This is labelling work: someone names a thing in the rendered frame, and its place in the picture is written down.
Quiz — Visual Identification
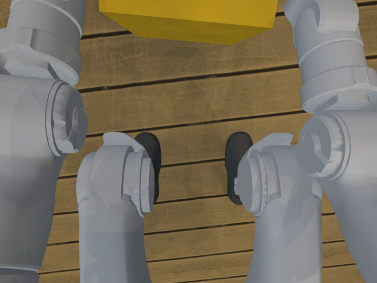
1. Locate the right robot upper arm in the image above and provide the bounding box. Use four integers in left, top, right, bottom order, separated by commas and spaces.
295, 110, 377, 283

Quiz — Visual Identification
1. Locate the right robot foot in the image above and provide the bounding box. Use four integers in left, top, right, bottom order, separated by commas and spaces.
225, 131, 253, 205

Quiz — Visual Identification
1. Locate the left robot forearm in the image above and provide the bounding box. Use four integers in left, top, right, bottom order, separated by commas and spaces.
0, 0, 86, 86

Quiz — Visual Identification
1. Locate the left robot upper arm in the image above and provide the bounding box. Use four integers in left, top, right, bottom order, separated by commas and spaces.
0, 74, 88, 283

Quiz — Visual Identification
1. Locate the carton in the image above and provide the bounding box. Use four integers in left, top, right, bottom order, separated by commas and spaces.
99, 0, 278, 45

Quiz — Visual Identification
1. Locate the right robot forearm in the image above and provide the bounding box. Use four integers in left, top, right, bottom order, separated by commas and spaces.
284, 0, 377, 115

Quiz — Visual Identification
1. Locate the right robot thigh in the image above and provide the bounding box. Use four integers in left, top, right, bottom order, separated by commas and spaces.
241, 145, 323, 283

